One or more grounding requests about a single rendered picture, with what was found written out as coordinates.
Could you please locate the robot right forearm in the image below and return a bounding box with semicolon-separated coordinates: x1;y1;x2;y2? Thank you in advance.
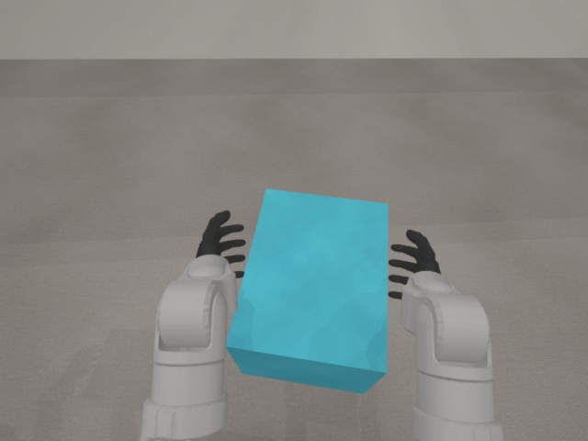
400;271;503;441

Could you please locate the robot left forearm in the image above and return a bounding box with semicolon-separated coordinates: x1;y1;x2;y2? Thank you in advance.
139;254;238;441

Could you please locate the robot right hand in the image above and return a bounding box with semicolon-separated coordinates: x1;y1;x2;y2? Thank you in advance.
388;230;441;300

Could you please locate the carton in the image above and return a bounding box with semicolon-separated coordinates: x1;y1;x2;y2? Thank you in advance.
226;189;388;394

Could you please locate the robot left hand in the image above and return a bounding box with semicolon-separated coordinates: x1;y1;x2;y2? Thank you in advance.
196;210;245;278

